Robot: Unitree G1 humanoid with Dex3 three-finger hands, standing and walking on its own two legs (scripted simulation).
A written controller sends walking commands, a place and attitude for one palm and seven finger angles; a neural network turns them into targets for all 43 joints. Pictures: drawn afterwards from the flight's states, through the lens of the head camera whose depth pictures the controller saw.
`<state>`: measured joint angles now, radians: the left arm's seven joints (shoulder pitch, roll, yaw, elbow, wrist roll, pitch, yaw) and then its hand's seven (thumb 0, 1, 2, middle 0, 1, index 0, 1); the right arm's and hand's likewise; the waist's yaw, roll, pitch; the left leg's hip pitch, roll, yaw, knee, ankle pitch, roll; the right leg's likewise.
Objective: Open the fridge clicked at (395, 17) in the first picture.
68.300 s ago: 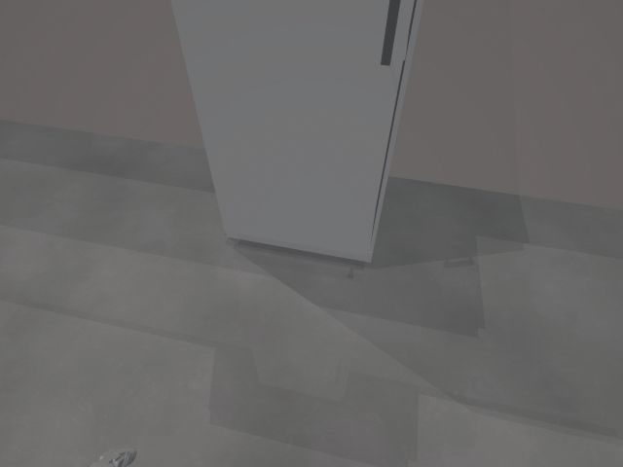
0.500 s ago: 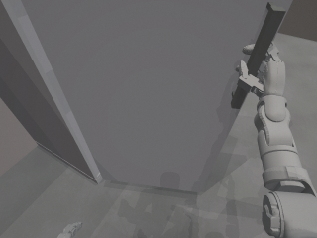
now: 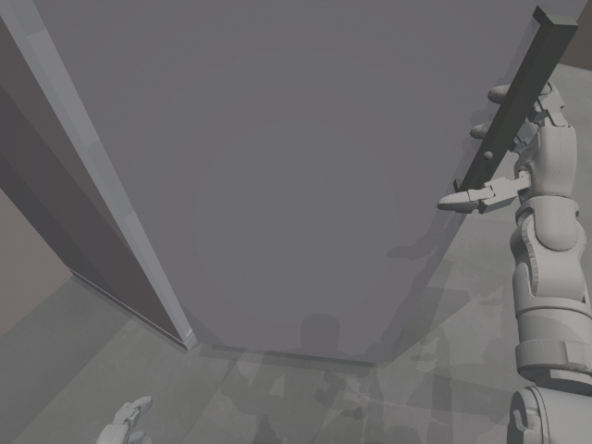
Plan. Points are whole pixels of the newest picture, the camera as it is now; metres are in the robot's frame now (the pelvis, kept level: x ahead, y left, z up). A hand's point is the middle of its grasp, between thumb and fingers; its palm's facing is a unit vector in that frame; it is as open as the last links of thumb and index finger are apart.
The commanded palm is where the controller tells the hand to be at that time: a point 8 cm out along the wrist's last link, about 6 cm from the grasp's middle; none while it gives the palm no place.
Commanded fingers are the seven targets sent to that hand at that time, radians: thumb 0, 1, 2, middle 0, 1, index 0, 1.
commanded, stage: loosen the grip on the handle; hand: right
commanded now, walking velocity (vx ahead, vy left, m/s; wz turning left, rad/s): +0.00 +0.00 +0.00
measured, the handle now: (496, 125) +0.45 -0.21 +0.22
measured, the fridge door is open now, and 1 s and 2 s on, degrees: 66 64 64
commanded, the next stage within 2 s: slip the hand off the handle in 0.10 s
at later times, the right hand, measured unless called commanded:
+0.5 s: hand (542, 158) +0.41 -0.25 +0.22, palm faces +0.23 +0.96 -0.14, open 14.7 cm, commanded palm +0.37 -0.29 +0.22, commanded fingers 0.00 0.55 -0.20 0.25 1.15 0.25 1.15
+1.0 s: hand (562, 182) +0.37 -0.26 +0.21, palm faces +0.13 +0.98 -0.11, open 14.7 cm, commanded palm +0.33 -0.30 +0.22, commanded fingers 0.00 0.55 -0.20 0.25 1.15 0.25 1.15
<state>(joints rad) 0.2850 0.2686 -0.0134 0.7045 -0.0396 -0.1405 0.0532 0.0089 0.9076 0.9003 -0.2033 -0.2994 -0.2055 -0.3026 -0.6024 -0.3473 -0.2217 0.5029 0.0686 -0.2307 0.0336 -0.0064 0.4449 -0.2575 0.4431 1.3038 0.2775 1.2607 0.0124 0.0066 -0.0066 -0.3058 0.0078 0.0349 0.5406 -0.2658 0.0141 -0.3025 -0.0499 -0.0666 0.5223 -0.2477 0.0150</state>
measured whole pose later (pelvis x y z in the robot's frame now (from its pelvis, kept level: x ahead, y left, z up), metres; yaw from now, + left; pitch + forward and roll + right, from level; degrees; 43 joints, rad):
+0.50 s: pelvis +0.03 +0.00 +0.00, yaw -1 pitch +3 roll +0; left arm 0.25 0.25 -0.02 0.64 -0.05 -0.08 0.07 0.01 0.91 0.90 -0.20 -0.30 -0.21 -0.30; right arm -0.51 -0.41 -0.33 0.41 0.12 -0.11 0.14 -0.02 0.55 -0.20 0.27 1.16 0.24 1.15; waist -0.01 -0.01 -0.05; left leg -0.28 0.01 0.05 0.54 -0.30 0.01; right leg -0.30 -0.05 -0.05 0.54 -0.29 0.02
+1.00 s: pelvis +0.01 -0.03 +0.00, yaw -1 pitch +2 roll +1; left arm 0.29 0.25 -0.04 0.65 -0.05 -0.11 0.09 0.01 0.91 0.90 -0.20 -0.30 -0.21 -0.30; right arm -0.43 -0.39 -0.32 0.33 0.19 -0.12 0.21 -0.02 0.55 -0.20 0.25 1.15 0.25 1.15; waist -0.01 -0.02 -0.05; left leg -0.29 0.03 0.04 0.55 -0.28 -0.02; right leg -0.32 -0.03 -0.06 0.58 -0.29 -0.02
